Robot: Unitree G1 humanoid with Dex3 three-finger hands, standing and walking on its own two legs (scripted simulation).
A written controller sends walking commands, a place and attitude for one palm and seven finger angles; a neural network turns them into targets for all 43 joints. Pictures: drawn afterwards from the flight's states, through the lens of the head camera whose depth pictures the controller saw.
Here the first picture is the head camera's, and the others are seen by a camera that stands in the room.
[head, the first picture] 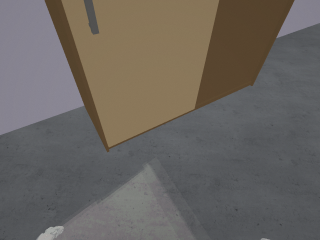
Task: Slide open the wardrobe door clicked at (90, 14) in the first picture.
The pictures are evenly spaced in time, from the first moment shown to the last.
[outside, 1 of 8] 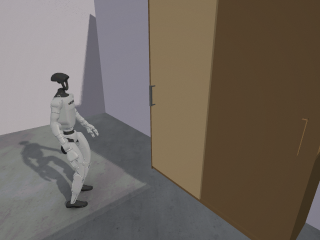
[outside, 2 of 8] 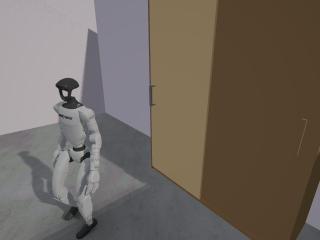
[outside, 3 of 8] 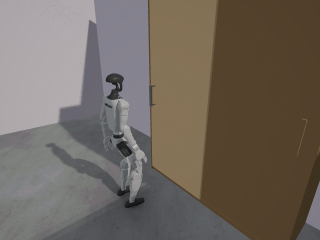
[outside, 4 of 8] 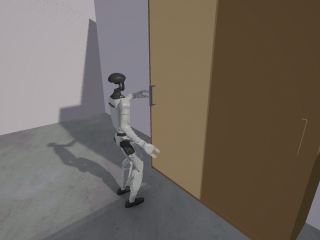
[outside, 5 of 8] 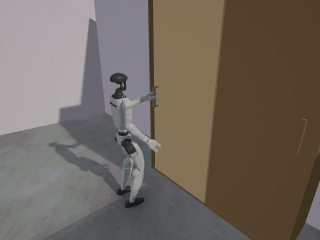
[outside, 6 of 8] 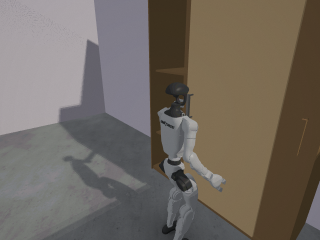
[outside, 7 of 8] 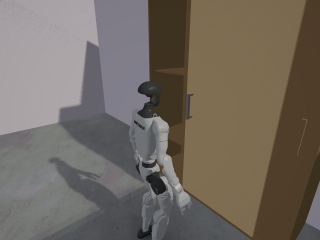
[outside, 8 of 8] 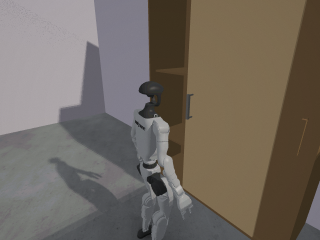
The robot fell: no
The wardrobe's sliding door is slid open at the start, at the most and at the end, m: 0.00 0.56 0.54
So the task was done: yes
